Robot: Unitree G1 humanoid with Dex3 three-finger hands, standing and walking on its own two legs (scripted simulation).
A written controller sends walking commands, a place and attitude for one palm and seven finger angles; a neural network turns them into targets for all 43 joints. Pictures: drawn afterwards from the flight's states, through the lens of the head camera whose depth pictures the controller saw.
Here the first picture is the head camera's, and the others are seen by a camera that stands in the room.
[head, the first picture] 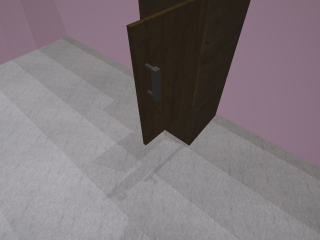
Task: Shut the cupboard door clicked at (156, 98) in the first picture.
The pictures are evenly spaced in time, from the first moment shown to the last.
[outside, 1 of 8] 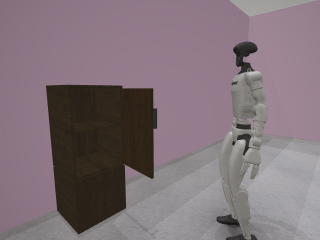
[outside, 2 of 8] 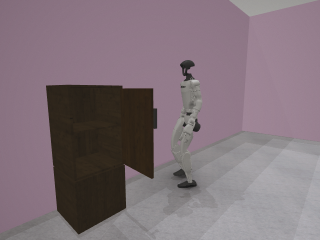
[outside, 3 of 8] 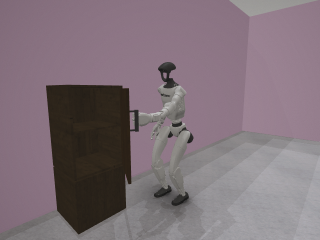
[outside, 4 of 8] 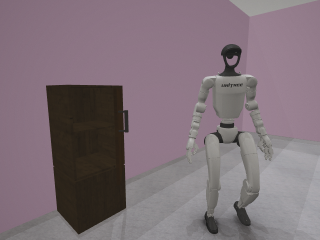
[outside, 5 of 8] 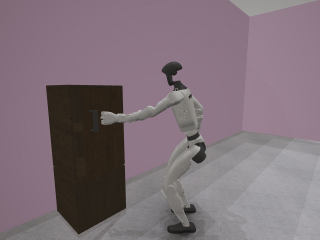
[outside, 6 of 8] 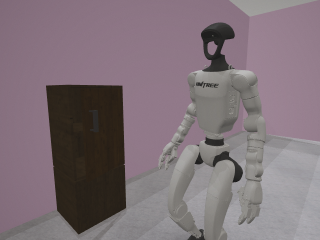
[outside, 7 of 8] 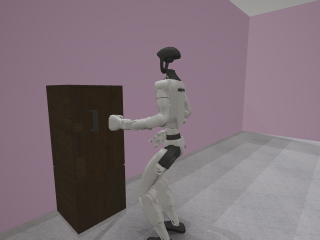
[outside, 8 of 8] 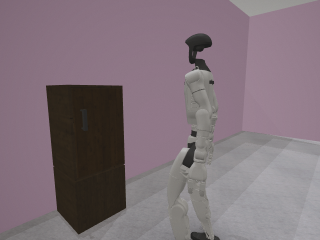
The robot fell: no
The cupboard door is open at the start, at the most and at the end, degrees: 85 85 0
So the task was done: yes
